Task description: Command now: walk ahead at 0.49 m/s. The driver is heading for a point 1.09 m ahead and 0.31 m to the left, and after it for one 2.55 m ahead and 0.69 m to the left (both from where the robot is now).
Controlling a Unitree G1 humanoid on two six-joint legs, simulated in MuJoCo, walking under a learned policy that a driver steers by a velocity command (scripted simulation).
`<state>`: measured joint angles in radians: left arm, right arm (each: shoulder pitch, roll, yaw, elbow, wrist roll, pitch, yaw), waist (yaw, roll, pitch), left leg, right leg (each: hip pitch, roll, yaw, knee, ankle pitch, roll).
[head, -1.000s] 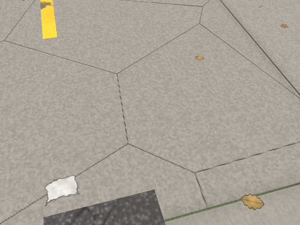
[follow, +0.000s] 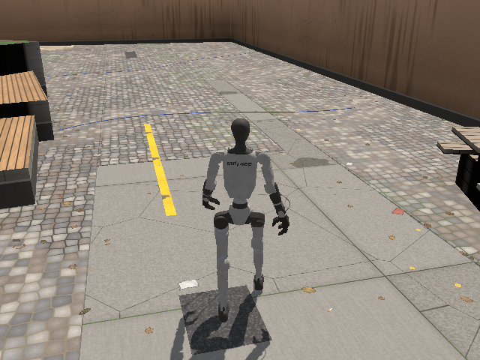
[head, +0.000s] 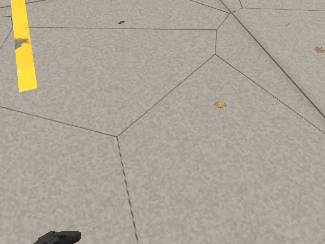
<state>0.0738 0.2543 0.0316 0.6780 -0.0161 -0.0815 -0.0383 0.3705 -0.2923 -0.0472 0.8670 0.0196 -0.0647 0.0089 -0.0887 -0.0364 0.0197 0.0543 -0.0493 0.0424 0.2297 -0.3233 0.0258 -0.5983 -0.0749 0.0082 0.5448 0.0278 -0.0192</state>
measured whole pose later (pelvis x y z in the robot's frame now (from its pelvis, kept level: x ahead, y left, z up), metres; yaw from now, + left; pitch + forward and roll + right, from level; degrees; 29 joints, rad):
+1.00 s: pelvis +0.57 +0.04 +0.01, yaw +18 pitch +2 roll +0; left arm 0.04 0.28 0.04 0.69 0.00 -0.10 -0.01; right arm 0.36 -0.29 -0.07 0.75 0.02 -0.04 -0.01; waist -0.08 -0.04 0.03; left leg -0.11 -0.12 -0.16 0.36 -0.27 0.08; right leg -0.62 -0.04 0.11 0.55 0.05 0.06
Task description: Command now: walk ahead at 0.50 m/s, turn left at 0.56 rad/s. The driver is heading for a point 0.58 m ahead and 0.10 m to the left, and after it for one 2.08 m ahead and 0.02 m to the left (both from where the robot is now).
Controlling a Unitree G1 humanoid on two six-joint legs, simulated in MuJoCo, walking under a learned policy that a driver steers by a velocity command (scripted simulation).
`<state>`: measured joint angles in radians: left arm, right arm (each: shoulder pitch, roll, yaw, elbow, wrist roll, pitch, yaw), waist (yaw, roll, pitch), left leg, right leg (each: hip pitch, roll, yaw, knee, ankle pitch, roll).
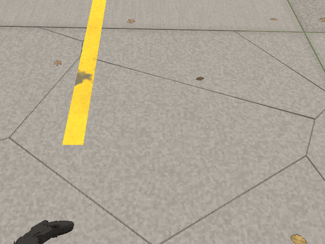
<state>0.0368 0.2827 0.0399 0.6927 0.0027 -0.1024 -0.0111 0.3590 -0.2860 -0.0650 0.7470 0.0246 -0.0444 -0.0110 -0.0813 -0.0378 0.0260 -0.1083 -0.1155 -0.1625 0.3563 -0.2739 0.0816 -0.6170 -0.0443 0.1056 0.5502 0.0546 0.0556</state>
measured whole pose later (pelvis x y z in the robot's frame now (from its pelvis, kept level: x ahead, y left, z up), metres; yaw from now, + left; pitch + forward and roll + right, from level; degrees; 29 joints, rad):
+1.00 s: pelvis +0.47 +0.11 +0.00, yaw +20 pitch +1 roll +2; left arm 0.18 0.28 0.05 0.79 -0.01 -0.02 -0.01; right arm 0.18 -0.25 -0.05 0.75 -0.02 -0.04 -0.01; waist -0.01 -0.05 0.05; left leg -0.11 -0.07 0.13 0.31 -0.22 0.07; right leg -0.58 -0.09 0.02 0.73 -0.09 0.05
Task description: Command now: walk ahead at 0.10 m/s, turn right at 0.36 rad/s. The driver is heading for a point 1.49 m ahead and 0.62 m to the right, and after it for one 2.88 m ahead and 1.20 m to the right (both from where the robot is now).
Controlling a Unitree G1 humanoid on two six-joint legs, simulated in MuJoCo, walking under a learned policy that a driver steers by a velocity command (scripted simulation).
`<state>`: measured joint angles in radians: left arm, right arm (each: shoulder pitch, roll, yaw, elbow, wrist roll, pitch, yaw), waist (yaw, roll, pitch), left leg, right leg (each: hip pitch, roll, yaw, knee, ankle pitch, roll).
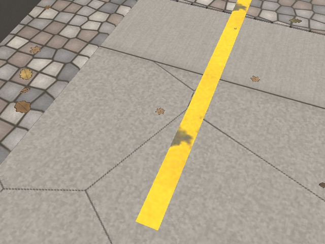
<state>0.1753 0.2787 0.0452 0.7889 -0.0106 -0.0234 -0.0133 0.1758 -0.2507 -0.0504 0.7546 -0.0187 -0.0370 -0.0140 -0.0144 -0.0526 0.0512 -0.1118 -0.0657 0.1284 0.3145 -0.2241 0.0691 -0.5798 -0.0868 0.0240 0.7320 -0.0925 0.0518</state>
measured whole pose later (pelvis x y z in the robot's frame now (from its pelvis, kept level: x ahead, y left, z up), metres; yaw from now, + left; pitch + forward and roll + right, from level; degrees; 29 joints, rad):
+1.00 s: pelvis +0.07 -0.01 -0.01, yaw -34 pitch +1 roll +0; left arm 0.15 0.30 0.08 0.59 -0.01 0.06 0.00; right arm 0.16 -0.31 -0.08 0.75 0.00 0.01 -0.02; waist -0.03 0.03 0.05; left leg -0.32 0.12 0.10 0.70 -0.43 -0.05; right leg -0.29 0.01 -0.02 0.55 -0.28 -0.02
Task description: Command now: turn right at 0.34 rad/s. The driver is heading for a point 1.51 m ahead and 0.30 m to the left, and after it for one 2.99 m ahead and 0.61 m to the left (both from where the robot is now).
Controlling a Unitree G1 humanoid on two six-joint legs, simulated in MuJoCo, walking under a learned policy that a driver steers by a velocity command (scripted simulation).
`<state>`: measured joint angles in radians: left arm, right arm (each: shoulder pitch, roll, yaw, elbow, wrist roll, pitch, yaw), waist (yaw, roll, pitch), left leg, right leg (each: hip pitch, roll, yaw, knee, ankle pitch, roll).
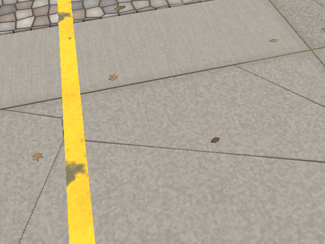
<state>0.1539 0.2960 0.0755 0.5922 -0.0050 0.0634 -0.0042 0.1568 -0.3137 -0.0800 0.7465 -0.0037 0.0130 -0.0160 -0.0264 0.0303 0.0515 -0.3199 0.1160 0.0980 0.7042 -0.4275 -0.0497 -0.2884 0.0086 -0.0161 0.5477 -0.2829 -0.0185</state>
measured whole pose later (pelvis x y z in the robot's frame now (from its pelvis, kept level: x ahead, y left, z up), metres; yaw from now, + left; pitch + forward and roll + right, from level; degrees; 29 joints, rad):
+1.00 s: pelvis +0.00 +0.01 +0.01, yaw -3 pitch -2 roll +0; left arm 0.18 0.23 0.04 1.00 0.00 0.02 0.04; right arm 0.19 -0.24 -0.02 0.99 -0.01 -0.01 -0.03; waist 0.00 0.00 0.05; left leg -0.17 0.01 0.00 0.48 -0.28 0.00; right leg -0.19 0.01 0.03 0.48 -0.26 0.00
